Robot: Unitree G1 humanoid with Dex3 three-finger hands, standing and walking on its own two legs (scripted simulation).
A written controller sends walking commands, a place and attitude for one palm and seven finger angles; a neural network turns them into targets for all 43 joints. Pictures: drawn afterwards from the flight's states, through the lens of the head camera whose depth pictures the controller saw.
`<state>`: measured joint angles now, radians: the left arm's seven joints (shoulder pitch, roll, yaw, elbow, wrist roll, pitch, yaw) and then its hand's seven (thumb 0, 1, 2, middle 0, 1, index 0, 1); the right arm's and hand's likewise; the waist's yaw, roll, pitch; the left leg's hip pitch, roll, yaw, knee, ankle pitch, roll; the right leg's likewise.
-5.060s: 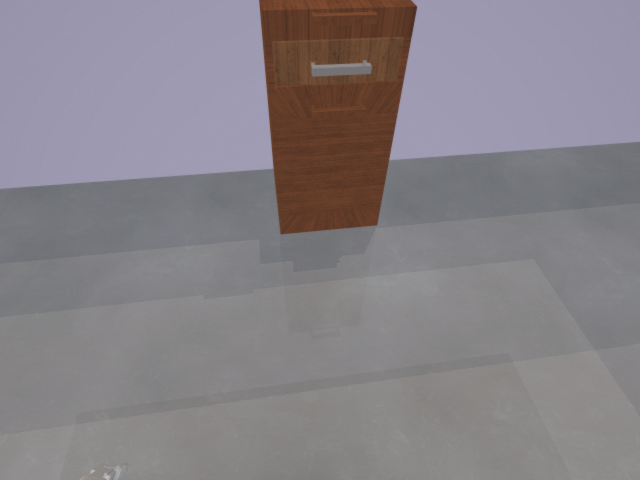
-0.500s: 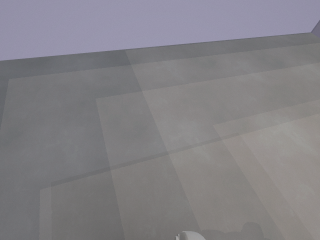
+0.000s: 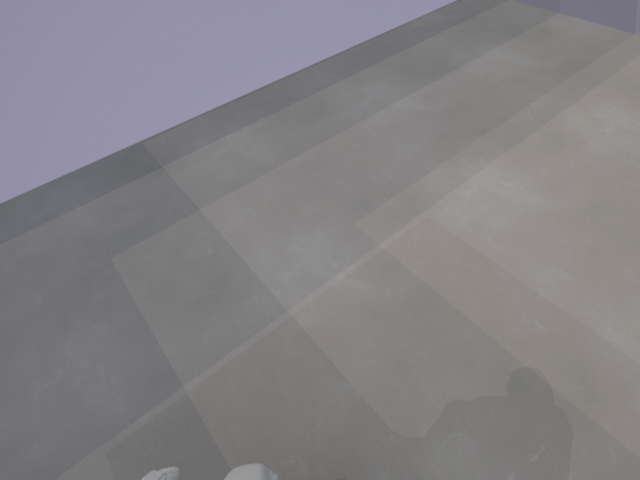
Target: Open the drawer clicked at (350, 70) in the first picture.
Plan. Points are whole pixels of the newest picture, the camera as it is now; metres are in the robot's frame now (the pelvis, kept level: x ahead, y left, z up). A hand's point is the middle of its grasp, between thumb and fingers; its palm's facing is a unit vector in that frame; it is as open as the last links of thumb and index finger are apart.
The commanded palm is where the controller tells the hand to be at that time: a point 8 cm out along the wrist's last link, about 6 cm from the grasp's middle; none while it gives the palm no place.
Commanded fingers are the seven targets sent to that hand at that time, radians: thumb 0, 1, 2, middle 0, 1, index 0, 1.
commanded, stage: walk to a spot facing it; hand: left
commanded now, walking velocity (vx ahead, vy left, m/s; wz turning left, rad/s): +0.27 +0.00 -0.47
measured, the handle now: out of the picture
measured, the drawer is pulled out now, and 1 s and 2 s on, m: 0.00 0.00 0.00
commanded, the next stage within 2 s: turn to face it in 0.72 s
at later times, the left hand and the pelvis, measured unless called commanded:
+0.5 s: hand out of the picture +0.12 +0.25 -0.19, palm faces -0.15 -0.98 -0.17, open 7.4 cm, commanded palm none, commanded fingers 0.00 0.90 0.90 -0.20 -0.30 -0.20 -0.30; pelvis +0.11 +0.06 +0.00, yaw -15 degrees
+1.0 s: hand (293, 328) +0.39 +0.08 -0.15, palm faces -0.51 -0.82 -0.25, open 7.4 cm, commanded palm none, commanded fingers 0.00 0.90 0.90 -0.20 -0.30 -0.20 -0.30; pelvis +0.17 +0.00 -0.01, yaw -27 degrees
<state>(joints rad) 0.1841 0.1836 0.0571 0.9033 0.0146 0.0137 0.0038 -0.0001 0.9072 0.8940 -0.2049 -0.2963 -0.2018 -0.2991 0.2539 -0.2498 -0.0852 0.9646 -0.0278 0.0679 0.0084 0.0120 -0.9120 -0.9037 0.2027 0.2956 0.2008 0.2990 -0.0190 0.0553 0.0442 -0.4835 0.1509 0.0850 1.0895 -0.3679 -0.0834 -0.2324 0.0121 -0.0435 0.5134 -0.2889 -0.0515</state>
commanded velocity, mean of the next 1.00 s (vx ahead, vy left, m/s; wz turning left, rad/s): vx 0.09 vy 0.00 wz -0.29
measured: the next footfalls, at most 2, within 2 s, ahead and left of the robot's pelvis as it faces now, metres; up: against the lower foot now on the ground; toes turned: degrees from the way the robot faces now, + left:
left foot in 0.38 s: +0.19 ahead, +0.14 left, +0.00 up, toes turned -4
right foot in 0.90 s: +0.17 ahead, -0.12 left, +0.00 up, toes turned -35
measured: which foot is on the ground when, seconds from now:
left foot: up 0.00-0.36, down 0.38-0.92, up 0.94-1.00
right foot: down 0.00-0.38, up 0.40-0.88, down 0.90-1.00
